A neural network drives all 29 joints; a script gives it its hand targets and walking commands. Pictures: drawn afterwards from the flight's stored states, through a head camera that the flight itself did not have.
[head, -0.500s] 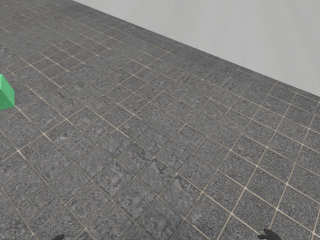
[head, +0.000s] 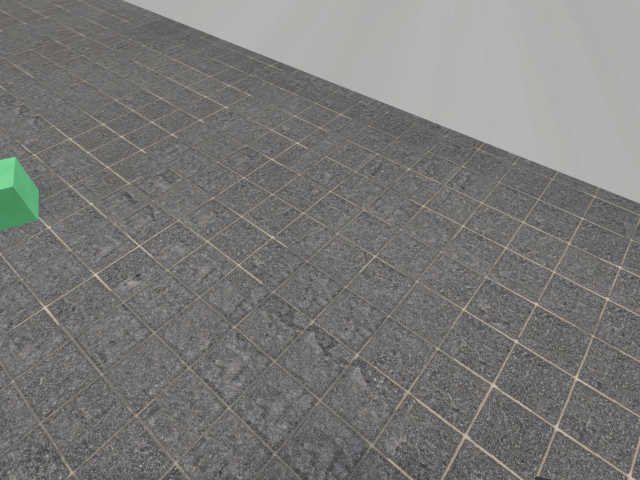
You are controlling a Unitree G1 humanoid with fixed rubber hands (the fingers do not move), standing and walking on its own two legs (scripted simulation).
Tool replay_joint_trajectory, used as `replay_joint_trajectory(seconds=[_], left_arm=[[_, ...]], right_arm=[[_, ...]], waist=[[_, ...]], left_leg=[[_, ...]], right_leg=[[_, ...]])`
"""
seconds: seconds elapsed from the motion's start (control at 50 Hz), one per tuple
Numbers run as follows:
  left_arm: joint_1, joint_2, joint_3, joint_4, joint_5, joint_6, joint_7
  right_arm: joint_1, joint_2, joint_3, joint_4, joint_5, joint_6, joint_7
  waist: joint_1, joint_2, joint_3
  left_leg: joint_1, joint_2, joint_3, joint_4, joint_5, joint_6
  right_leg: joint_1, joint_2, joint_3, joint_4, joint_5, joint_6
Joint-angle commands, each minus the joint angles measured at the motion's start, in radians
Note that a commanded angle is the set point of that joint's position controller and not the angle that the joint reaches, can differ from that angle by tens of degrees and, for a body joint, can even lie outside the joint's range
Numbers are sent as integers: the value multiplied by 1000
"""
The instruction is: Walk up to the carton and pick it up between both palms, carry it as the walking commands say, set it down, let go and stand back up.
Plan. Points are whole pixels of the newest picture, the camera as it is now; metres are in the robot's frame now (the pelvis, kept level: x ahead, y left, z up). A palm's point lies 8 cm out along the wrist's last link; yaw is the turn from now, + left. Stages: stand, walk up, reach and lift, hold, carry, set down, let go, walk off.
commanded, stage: walk up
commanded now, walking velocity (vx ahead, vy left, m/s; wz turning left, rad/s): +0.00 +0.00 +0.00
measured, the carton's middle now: out of the picture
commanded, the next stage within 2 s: none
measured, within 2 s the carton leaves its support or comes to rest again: neither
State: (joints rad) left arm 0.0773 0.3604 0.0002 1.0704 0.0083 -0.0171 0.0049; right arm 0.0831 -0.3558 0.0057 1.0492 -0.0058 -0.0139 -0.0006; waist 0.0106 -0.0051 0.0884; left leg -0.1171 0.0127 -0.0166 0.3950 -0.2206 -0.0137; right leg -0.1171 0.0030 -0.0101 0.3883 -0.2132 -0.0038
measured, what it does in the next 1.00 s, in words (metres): walks ahead, turning left: left foot, then right foot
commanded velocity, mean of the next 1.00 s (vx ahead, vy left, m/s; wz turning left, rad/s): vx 0.00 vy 0.00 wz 0.00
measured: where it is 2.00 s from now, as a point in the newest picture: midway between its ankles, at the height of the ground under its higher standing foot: (158, 388)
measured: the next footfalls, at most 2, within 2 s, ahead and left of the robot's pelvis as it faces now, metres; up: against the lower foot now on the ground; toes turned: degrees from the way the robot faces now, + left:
left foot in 0.36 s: +0.13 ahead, +0.24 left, +0.00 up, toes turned +23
right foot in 0.62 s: +0.24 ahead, +0.05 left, +0.00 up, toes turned +16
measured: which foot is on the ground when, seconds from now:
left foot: down 0.00-0.12, up 0.14-0.34, down 0.36-0.64, up 0.66-1.00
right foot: down 0.00-0.36, up 0.38-0.60, down 0.62-1.00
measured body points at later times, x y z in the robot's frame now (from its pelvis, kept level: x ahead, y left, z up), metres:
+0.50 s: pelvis +0.06 +0.09 -0.03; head +0.05 +0.10 +0.42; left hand +0.05 +0.47 -0.12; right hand +0.28 -0.21 -0.10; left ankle +0.09 +0.22 -0.74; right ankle +0.08 -0.05 -0.71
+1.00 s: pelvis +0.20 +0.19 -0.01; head +0.22 +0.20 +0.44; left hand -0.04 +0.49 -0.08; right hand +0.56 +0.08 -0.09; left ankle +0.20 +0.38 -0.73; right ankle +0.21 +0.04 -0.74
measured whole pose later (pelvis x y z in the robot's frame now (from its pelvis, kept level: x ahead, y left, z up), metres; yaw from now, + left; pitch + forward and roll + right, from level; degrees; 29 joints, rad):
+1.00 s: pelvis +0.20 +0.19 -0.01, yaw +39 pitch -1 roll +0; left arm 0.38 0.54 0.10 0.87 0.03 -0.11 -0.03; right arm 0.07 -0.48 -0.09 0.79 -0.02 -0.01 0.16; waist 0.11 0.04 0.04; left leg -0.47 0.09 0.06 0.64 -0.28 0.03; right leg -0.03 -0.17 -0.37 0.48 -0.39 0.04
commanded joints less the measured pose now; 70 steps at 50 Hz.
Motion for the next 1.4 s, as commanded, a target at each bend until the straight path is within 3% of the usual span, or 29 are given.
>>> replay_joint_trajectory(seconds=[0.0, 0.04, 0.06, 0.1, 0.14, 0.28, 0.32, 0.36, 0.38, 0.42, 0.54, 0.58, 0.6, 0.62, 0.64, 0.72, 0.86, 0.96, 1.0, 1.02, 1.04, 1.06, 1.1, 1.18, 1.26, 1.28, 1.3, 1.32, 1.38], left_arm=[[-25, 213, 40, -38, 5, -21, -1], [-44, 194, 40, -43, 6, -20, -2], [56, 372, 139, -125, 0, -48, -4], [189, 446, 177, -99, 14, -68, 19], [81, 382, 182, -177, 15, -83, 30], [-35, 401, 179, -241, 44, -92, -5], [2, 335, 153, -249, 36, -85, -13], [-44, 224, 98, -296, 27, -88, -28], [-67, 322, 123, -317, 11, -92, -31], [55, 334, 121, -249, -8, -93, -34], [209, 339, 149, -203, 0, -86, -44], [414, 334, 158, -139, 8, -107, -31], [494, 421, 181, -134, 24, -116, -13], [357, 502, 197, -181, 31, -122, 8], [254, 489, 183, -258, 24, -130, 16], [193, 370, 151, -274, 14, -150, 1], [283, 401, 162, -255, 21, -133, -24], [279, 433, 147, -261, 12, -102, -30], [298, 333, 115, -279, -6, -99, -26], [242, 238, 77, -330, -3, -113, -24], [164, 328, 87, -369, -1, -116, -23], [178, 385, 98, -334, -12, -107, -36], [279, 354, 103, -295, -25, -106, -43], [292, 327, 108, -260, -2, -109, -47], [417, 346, 142, -208, 22, -125, -54], [467, 376, 157, -205, 26, -129, -50], [546, 486, 181, -180, 29, -131, -46], [478, 525, 185, -211, 28, -132, -40], [389, 397, 159, -272, -1, -125, -22]], right_arm=[[-77, -195, -41, -57, -8, -22, -4], [-56, -187, -38, -42, 3, -19, -4], [-36, -325, -105, -175, -9, 4, 55], [-193, -240, -101, -267, -41, 24, 111], [-148, -288, -133, -269, -68, 25, 132], [11, -237, -162, -246, -41, 14, 200], [168, -309, -204, -195, -48, 16, 171], [330, -476, -228, -195, -45, 6, 120], [197, -493, -209, -234, -7, 5, 121], [77, -450, -188, -267, -12, -10, 109], [41, -390, -166, -332, -35, -8, 127], [-77, -359, -155, -374, -9, 5, 121], [-103, -232, -118, -408, -13, 4, 114], [-110, -227, -118, -419, -12, 3, 107], [-34, -299, -129, -375, -15, -11, 98], [48, -323, -141, -315, -21, -20, 128], [-134, -239, -125, -352, -13, -11, 160], [-35, -244, -124, -324, -10, -18, 144], [247, -340, -171, -260, -26, -29, 96], [368, -453, -199, -257, -17, -37, 71], [290, -493, -197, -278, 18, -38, 57], [239, -476, -194, -261, 40, -44, 56], [114, -399, -167, -303, 38, -49, 65], [73, -364, -157, -305, 3, -67, 71], [-2, -346, -144, -354, 7, -63, 85], [-16, -279, -109, -372, 2, -63, 87], [-103, -236, -104, -394, -2, -74, 77], [-67, -267, -103, -400, -8, -75, 65], [-50, -302, -105, -346, -8, -102, 64]], waist=[[12, 44, -124], [3, 22, -111], [25, -40, -155], [101, -84, -82], [55, -82, -52], [-62, -133, -44], [-129, 130, -143], [-207, 453, -75], [-136, 224, -46], [-28, 143, -63], [18, 249, -95], [157, 86, -152], [218, -217, -97], [155, -249, 17], [76, -85, 20], [36, -83, -25], [100, -94, 2], [37, -165, -38], [-120, 51, -251], [-179, 355, -259], [-152, 182, -220], [-119, -7, -148], [-32, 80, -151], [-42, 231, -105], [75, 123, -164], [125, -55, -121], [194, -273, -94], [171, -307, -29], [121, -75, 3]], left_leg=[[41, 99, -70, -78, 159, 34], [25, 116, -75, -97, 168, 35], [-250, 45, -146, 74, -154, 112], [-631, 70, -75, 468, -169, 52], [-661, 158, -154, 502, -179, 51], [-223, 78, 143, 289, -81, 29], [86, -2, 151, 250, -113, 71], [160, 250, -504, -154, -654, 234], [-14, 338, -704, -268, -736, 298], [-119, 329, -539, -223, -601, 293], [-272, 219, -360, -177, -448, 253], [-560, 170, -269, 41, -462, 191], [-792, -56, -109, 372, -459, 102], [-919, -95, -109, 663, -193, 41], [-846, -5, -196, 742, -154, 30], [-614, 70, -78, 658, -13, -9], [-501, 67, 69, 336, -55, 23], [-237, -42, 203, 152, -64, 68], [258, 4, -18, 142, -214, 173], [447, 247, -415, 14, -300, 271], [325, 360, -674, -106, -394, 331], [212, 341, -502, -99, -293, 268], [57, 308, -369, -117, -196, 275], [-113, 271, -244, -10, -66, 314], [-457, 144, -132, 137, -379, 203], [-616, 52, -48, 258, -466, 160], [-812, -58, 53, 569, -389, 83], [-912, -2, -17, 717, -374, 68], [-863, 71, -54, 680, -298, 37]], right_leg=[[5, -117, 104, -74, 135, -20], [8, -127, 106, -70, 131, -24], [180, -151, 88, -48, -159, -93], [293, -503, 378, -230, -400, -278], [214, -553, 330, -214, -362, -264], [-203, -343, -130, -110, -412, -156], [-359, -234, -183, 205, -390, -115], [-689, -38, -163, 820, -415, -52], [-648, -77, -32, 799, -365, -62], [-514, -124, 4, 688, -321, -34], [-250, -59, -113, 372, -245, -11], [162, -73, -28, 152, -70, -38], [248, -213, 212, -123, -456, -50], [115, -509, 625, -338, -694, -68], [69, -529, 640, -356, -691, -121], [-33, -384, 168, -278, -365, -113], [53, -337, -89, -229, -204, -147], [1, -327, -245, 35, 144, -157], [-282, -246, -300, 620, 334, -91], [-625, -132, -265, 877, -170, -36], [-697, -118, -70, 900, -234, -37], [-661, -181, -3, 825, -129, -44], [-520, -199, 10, 693, -164, -19], [-427, -198, -10, 392, -198, -3], [18, -59, -132, 274, -3, -40], [117, -158, 14, 87, -222, -90], [189, -409, 412, -131, -607, -206], [243, -531, 542, -150, -578, -309], [166, -509, 399, -86, -57, -336]])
